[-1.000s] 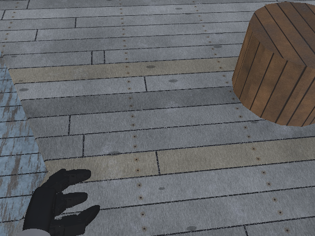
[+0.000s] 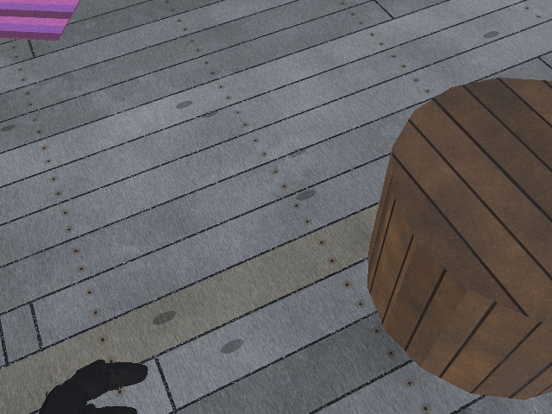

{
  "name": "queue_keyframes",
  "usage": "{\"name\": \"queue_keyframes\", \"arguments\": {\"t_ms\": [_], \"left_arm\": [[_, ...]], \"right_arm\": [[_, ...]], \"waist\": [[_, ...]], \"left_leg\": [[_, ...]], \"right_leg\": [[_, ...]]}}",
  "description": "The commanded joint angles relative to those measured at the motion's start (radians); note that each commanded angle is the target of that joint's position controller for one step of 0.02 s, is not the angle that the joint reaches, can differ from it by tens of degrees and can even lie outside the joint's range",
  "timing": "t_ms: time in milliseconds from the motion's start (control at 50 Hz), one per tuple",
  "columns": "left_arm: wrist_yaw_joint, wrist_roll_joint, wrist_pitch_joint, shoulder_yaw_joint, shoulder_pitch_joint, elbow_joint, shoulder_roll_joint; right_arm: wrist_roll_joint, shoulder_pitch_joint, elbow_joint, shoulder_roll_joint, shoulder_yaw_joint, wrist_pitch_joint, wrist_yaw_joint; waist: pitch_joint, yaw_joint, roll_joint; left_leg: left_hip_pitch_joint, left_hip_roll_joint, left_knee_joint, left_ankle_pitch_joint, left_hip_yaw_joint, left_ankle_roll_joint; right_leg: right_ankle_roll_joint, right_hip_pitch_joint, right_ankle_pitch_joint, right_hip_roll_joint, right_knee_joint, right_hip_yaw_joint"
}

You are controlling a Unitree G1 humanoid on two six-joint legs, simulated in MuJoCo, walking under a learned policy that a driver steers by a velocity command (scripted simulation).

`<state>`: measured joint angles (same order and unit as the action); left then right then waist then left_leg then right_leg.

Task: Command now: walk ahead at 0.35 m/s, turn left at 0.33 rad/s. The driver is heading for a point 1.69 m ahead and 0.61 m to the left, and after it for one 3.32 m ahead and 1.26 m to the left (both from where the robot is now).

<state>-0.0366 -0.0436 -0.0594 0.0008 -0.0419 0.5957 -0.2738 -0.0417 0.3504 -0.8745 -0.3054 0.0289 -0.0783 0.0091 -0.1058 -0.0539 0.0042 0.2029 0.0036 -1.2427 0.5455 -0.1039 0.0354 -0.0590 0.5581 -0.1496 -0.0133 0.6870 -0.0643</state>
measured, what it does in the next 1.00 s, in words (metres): walks ahead, turning left: left foot, then right foot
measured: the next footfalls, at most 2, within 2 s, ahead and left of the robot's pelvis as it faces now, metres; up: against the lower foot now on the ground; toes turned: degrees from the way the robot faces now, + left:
left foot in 0.36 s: +0.22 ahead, +0.16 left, +0.00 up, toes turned +20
right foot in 0.84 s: +0.34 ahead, -0.03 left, +0.00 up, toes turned +34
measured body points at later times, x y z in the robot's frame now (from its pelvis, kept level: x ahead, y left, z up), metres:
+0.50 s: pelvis +0.15 +0.07 +0.02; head +0.18 +0.11 +0.47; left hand +0.24 +0.39 -0.08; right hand +0.37 -0.17 -0.05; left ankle +0.18 +0.15 -0.71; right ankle +0.18 -0.10 -0.63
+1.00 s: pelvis +0.22 +0.06 +0.03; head +0.26 +0.06 +0.48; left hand +0.17 +0.36 -0.08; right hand +0.52 -0.07 -0.06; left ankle +0.16 +0.14 -0.67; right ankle +0.30 -0.05 -0.71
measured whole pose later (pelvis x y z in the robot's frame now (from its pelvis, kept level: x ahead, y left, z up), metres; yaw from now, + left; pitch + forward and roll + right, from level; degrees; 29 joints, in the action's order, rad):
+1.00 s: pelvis +0.22 +0.06 +0.03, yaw +26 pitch +1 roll +1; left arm 0.00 0.01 -0.01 0.07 -0.22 0.81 -0.30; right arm 0.02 0.09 -0.61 -0.27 0.05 0.02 -0.04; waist -0.05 0.05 0.01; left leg 0.37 0.13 -0.83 0.49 -0.11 0.01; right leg 0.00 0.31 -0.24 0.02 0.52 0.14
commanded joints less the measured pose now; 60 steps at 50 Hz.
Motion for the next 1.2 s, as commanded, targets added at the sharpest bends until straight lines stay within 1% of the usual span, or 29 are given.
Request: {"name": "queue_keyframes", "arguments": {"t_ms": [20,60,100,180,300,340,360,380,400,420,440,460,520,640,720,780,840,860,880,900,940,960,980,1020,1080,1120,1160,1180,1200], "left_arm": [[0.011,0.02,-0.017,0.059,-0.215,0.031,-0.154],[0.019,0.009,-0.022,0.058,-0.144,0.03,-0.13],[0.032,0.013,-0.024,0.06,-0.06,0.041,-0.127],[0.073,0.013,-0.006,0.073,-0.006,0.054,-0.142],[0.068,0.057,0.042,0.094,0.009,0.094,-0.169],[0.064,0.082,0.051,0.096,0.003,0.113,-0.148],[0.059,0.064,0.059,0.095,-0.05,0.121,-0.136],[0.059,0.016,0.06,0.084,-0.055,0.071,-0.103],[0.057,0.017,0.055,0.083,-0.056,0.063,-0.118],[0.058,0.043,0.051,0.091,-0.013,0.061,-0.145],[0.065,0.045,0.046,0.094,0.014,0.069,-0.144],[0.075,0.029,0.044,0.099,0.03,0.078,-0.152],[0.067,0.031,0.04,0.101,0.053,0.083,-0.136],[0.058,0.048,0.047,0.094,0.042,0.123,-0.108],[0.053,0.043,0.054,0.085,0.006,0.149,-0.115],[0.038,0.04,0.045,0.065,-0.012,0.158,-0.085],[0.026,0.042,0.034,0.075,-0.018,0.144,-0.147],[0.026,0.038,0.033,0.085,-0.017,0.131,-0.204],[0.028,0.046,0.034,0.104,-0.026,0.13,-0.271],[0.031,0.06,0.037,0.117,-0.05,0.137,-0.289],[0.042,0.052,0.041,0.115,-0.12,0.147,-0.251],[0.045,0.047,0.036,0.119,-0.168,0.148,-0.248],[0.051,0.049,0.03,0.128,-0.179,0.146,-0.259],[0.067,0.078,0.041,0.137,-0.134,0.129,-0.248],[0.082,0.089,0.093,0.147,-0.114,0.102,-0.222],[0.077,0.086,0.106,0.154,-0.095,0.076,-0.226],[0.073,0.103,0.105,0.147,-0.057,0.051,-0.203],[0.072,0.096,0.105,0.134,-0.108,0.056,-0.157],[0.067,0.078,0.096,0.123,-0.197,0.051,-0.099]], "right_arm": [[0.014,-0.003,0.088,-0.122,0.027,0.018,-0.02],[0.014,0.037,0.09,-0.095,0.034,0.069,-0.022],[0.018,0.006,0.12,-0.059,0.034,0.106,-0.032],[0.034,-0.054,0.163,-0.047,0.04,0.118,-0.012],[0.032,-0.127,0.235,-0.109,0.083,0.147,0.031],[0.037,-0.049,0.225,-0.125,0.104,0.145,0.022],[0.041,0.018,0.22,-0.22,0.137,0.137,0.003],[0.047,-0.013,0.255,-0.333,0.153,0.127,-0.008],[0.07,-0.012,0.279,-0.299,0.135,0.087,0.009],[0.06,-0.054,0.295,-0.268,0.127,0.06,0.019],[0.036,-0.095,0.303,-0.235,0.121,0.05,0.012],[0.016,-0.137,0.314,-0.199,0.11,0.056,-0.001],[0.031,-0.159,0.352,-0.178,0.102,0.082,-0.041],[0.03,-0.15,0.376,-0.183,0.106,0.108,-0.067],[0.068,-0.16,0.371,-0.108,0.067,0.113,-0.056],[0.086,-0.181,0.336,-0.032,0.025,0.104,-0.034],[0.07,-0.168,0.297,-0.111,0.045,0.094,-0.025],[0.073,-0.158,0.297,-0.128,0.052,0.089,-0.032],[0.086,-0.121,0.304,-0.124,0.057,0.084,-0.039],[0.088,-0.164,0.316,-0.113,0.058,0.082,-0.048],[0.065,-0.268,0.345,-0.088,0.061,0.08,-0.058],[0.059,-0.304,0.356,-0.078,0.063,0.082,-0.056],[0.052,-0.301,0.357,-0.072,0.068,0.081,-0.052],[0.046,-0.286,0.345,-0.045,0.064,0.075,-0.046],[0.028,-0.294,0.337,-0.006,0.059,0.062,-0.032],[0.02,-0.232,0.315,-0.021,0.069,0.057,-0.02],[0.02,-0.139,0.278,-0.057,0.09,0.057,-0.02],[0.028,-0.117,0.275,-0.103,0.104,0.063,-0.028],[0.069,-0.189,0.309,-0.189,0.114,0.077,-0.032]], "waist": [[0.293,0.099,-0.053],[0.256,0.037,-0.063],[0.19,0.001,-0.077],[0.204,-0.003,-0.089],[0.159,0.016,-0.099],[0.162,-0.019,-0.04],[0.128,-0.034,0.159],[0.11,0.037,0.403],[0.284,0.025,0.279],[0.263,0.026,0.169],[0.222,0.041,0.094],[0.205,0.054,0.053],[0.25,0.065,0.086],[0.255,0.052,0.107],[0.252,0.019,0.14],[0.221,0.016,0.12],[0.135,0.029,0.104],[0.131,0.012,0.045],[0.139,-0.03,-0.075],[0.124,-0.009,-0.163],[0.121,0.058,-0.24],[0.142,0.096,-0.239],[0.166,0.094,-0.194],[0.199,0.067,-0.125],[0.225,0.074,-0.164],[0.242,0.056,-0.198],[0.248,0.008,-0.183],[0.267,0.028,-0.097],[0.254,0.099,0.217]], "left_leg": [[0.396,-0.095,-0.076,-0.053,-0.007,0.026],[0.288,-0.116,-0.055,-0.098,0.013,0.041],[0.289,-0.14,0.053,-0.116,0.034,0.054],[0.222,-0.13,0.309,-0.423,0.088,0.032],[0.191,-0.091,0.511,-0.368,0.173,-0.051],[0.079,-0.039,0.649,-0.396,0.191,-0.114],[-0.026,-0.079,0.775,-0.81,0.025,-0.185],[-0.168,-0.24,0.823,-1.023,-0.384,-0.353],[-0.193,-0.331,0.911,-0.754,-0.587,-0.437],[-0.185,-0.317,0.941,-0.606,-0.54,-0.4],[-0.154,-0.271,0.936,-0.518,-0.477,-0.339],[-0.114,-0.235,0.93,-0.477,-0.418,-0.289],[-0.082,-0.162,0.908,-0.575,-0.341,-0.242],[-0.084,-0.128,0.881,-0.542,-0.345,-0.22],[-0.004,-0.143,0.856,-0.604,-0.287,-0.233],[0.05,-0.157,0.855,-0.591,-0.257,-0.235],[0.035,-0.112,0.824,-0.519,-0.217,-0.19],[0.013,-0.069,0.764,-0.462,-0.182,-0.152],[0.02,0.025,0.679,-0.376,-0.084,-0.108],[0.053,0.094,0.596,-0.31,0.021,-0.057],[0.192,0.132,0.485,-0.115,0.035,-0.028],[0.274,0.137,0.353,0.042,0.0,-0.017],[0.329,0.123,0.249,0.073,-0.037,-0.008],[0.341,0.091,0.313,-0.004,-0.049,0.008],[0.23,0.117,0.553,-0.125,-0.001,0.032],[0.106,0.129,0.698,-0.185,0.009,0.029],[-0.089,0.091,0.933,-0.37,0.021,0.005],[-0.241,-0.058,0.966,-0.397,-0.096,-0.051],[-0.258,-0.314,0.969,-0.496,-0.383,-0.197]], "right_leg": [[-0.218,-0.576,0.718,-0.335,-0.246,0.327],[-0.215,-0.394,0.625,-0.334,-0.347,0.23],[-0.207,-0.274,0.548,-0.34,-0.418,0.124],[-0.164,-0.274,0.409,-0.285,-0.431,-0.063],[-0.091,-0.384,0.232,-0.334,-0.308,-0.119],[-0.019,-0.377,0.233,-0.291,-0.118,-0.161],[0.057,-0.25,0.044,-0.187,0.148,-0.195],[0.151,0.09,-0.529,0.015,0.471,-0.146],[0.136,0.143,-0.556,0.051,0.606,0.116],[0.105,0.176,-0.472,0.034,0.613,0.163],[0.083,0.192,-0.373,0.013,0.569,0.183],[0.077,0.18,-0.302,-0.006,0.502,0.196],[0.091,0.082,-0.195,0.028,0.387,0.202],[0.138,0.03,-0.142,0.065,0.182,0.211],[0.149,-0.108,-0.131,-0.005,0.159,0.155],[0.122,-0.245,-0.141,-0.043,0.032,0.132],[0.07,-0.287,0.034,-0.007,-0.209,0.11],[0.038,-0.274,0.213,-0.052,-0.223,0.19],[-0.019,-0.273,0.347,-0.116,-0.238,0.296],[-0.1,-0.254,0.297,-0.179,-0.305,0.424],[-0.192,-0.348,0.302,-0.256,-0.358,0.619],[-0.221,-0.422,0.347,-0.278,-0.369,0.668],[-0.226,-0.476,0.381,-0.279,-0.35,0.669],[-0.158,-0.517,0.37,-0.205,-0.31,0.575],[-0.106,-0.486,0.313,-0.122,-0.298,0.547],[-0.099,-0.423,0.284,-0.103,-0.299,0.573],[-0.048,-0.302,0.107,-0.054,-0.267,0.565],[0.003,-0.159,-0.169,0.013,-0.156,0.502],[0.065,0.041,-0.463,0.158,0.075,0.313]]}}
